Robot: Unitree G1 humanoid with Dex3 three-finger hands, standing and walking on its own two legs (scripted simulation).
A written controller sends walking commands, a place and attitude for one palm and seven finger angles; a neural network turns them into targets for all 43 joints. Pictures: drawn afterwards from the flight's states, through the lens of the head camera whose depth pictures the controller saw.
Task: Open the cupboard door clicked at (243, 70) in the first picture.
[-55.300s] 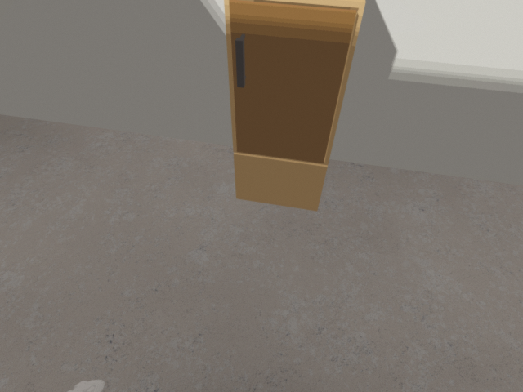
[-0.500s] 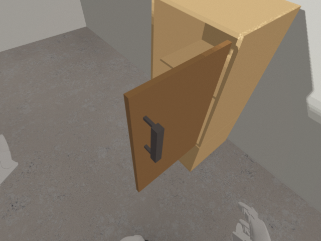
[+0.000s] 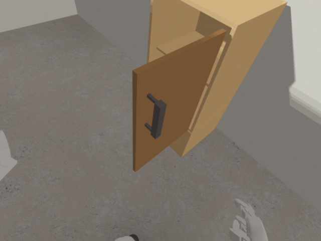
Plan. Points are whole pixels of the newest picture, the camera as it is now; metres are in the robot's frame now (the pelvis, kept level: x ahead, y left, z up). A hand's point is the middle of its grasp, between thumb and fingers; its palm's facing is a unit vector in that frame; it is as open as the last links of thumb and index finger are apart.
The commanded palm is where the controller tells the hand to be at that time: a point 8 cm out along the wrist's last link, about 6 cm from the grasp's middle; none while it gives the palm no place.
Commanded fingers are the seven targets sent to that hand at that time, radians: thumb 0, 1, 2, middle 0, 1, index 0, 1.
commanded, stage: step back with the hand held close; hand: left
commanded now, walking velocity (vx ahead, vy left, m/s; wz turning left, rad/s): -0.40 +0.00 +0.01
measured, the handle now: (153, 116) +0.46 +0.06 -0.01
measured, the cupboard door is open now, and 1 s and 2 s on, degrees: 90 90 90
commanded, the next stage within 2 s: stop stepping back and stand still in 0.04 s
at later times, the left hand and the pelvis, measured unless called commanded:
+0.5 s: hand (1, 237) +0.10 +0.24 +0.15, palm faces +0.41 -0.82 -0.39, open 7.5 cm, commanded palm +0.04 +0.27 +0.18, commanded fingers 0.00 0.90 0.90 -0.20 -0.30 -0.20 -0.30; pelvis -0.12 -0.02 -0.01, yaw -3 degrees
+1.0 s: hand out of the picture +0.05 +0.24 +0.16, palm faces +0.42 -0.79 -0.45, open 7.5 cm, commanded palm -0.01 +0.28 +0.18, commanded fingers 0.00 0.90 0.90 -0.20 -0.30 -0.20 -0.30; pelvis -0.16 -0.01 -0.01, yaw -2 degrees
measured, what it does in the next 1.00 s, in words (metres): walks backwards: right foot, then left foot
